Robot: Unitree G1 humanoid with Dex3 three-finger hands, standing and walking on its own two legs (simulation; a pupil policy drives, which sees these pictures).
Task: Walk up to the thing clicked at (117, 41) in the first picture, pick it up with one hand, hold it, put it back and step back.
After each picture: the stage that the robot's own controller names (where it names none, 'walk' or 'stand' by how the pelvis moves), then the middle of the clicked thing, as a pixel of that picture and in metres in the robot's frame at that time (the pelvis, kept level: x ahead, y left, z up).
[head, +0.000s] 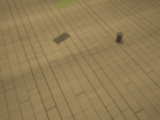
stand; (119, 37) +1.42 -0.45 -0.72
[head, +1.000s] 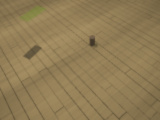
walk; (92, 40) +1.36 -0.02 -0.70
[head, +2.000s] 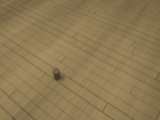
walk; (56, 74) +0.85 +0.30 -0.71
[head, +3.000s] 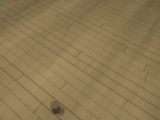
walk; (55, 107) +0.50 +0.22 -0.69
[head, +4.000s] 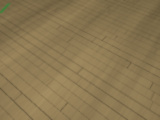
stand; out of the picture +0.34 +0.21 -0.71
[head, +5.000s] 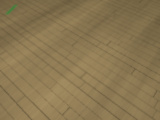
stand; out of the picture +0.32 +0.19 -0.72
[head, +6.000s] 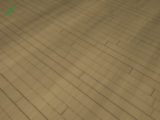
stand; out of the picture +0.33 +0.21 -0.73
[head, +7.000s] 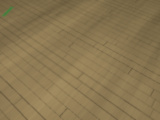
stand; out of the picture +0.32 +0.22 -0.73
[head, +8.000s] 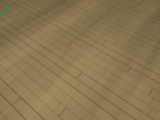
stand; out of the picture +0.31 +0.22 -0.73
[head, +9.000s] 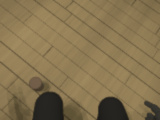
go down; (37, 84) +0.36 +0.24 -0.45
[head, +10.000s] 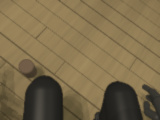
go down; (28, 69) +0.39 +0.27 -0.32
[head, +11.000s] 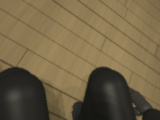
close in; out of the picture +0.35 +0.30 -0.23
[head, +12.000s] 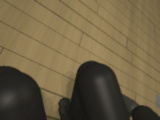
close; out of the picture +0.35 +0.31 -0.21
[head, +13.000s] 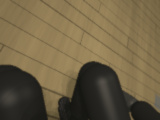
lift; out of the picture +0.34 +0.31 -0.22
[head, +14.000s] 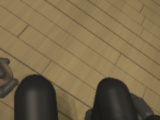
lift; (1, 77) +0.30 +0.27 -0.09
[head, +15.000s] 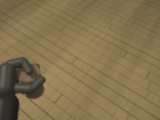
hold; (31, 82) +0.33 +0.17 +0.03
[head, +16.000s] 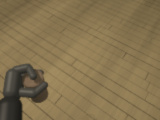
hold; (36, 87) +0.33 +0.17 -0.01
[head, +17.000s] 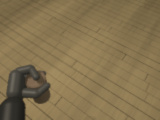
hold; (38, 88) +0.33 +0.17 -0.01
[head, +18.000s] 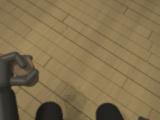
crouch; (26, 73) +0.37 +0.20 -0.08
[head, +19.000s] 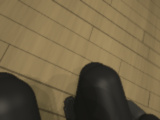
lower; out of the picture +0.36 +0.30 -0.22
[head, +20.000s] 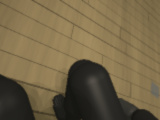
lower; out of the picture +0.38 +0.31 -0.21
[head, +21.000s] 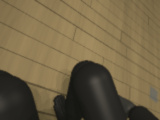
lower; out of the picture +0.37 +0.31 -0.22
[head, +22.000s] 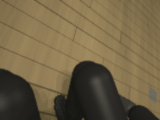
lower; out of the picture +0.37 +0.32 -0.22
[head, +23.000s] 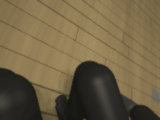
loosen; out of the picture +0.36 +0.31 -0.21
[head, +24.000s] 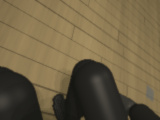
withdraw; out of the picture +0.35 +0.30 -0.22
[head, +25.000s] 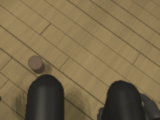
walk; (37, 65) +0.40 +0.25 -0.33
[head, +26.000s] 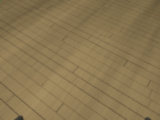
stand; out of the picture +0.32 +0.19 -0.66
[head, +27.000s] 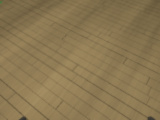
stand; out of the picture +0.35 +0.21 -0.67
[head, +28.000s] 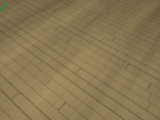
stand; out of the picture +0.35 +0.19 -0.70
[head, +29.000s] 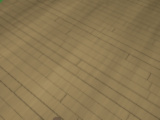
walk; out of the picture +0.38 +0.19 -0.71
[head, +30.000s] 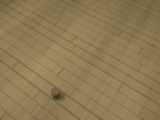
walk; (56, 93) +0.53 +0.21 -0.70
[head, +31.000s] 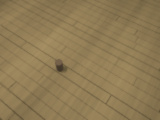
walk; (59, 65) +0.82 +0.22 -0.69
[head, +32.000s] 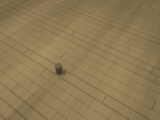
stand; (58, 69) +0.94 +0.25 -0.71
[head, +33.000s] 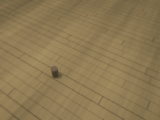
stand; (54, 72) +0.95 +0.27 -0.73
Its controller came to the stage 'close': yes
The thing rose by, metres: 0.69
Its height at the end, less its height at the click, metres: +0.00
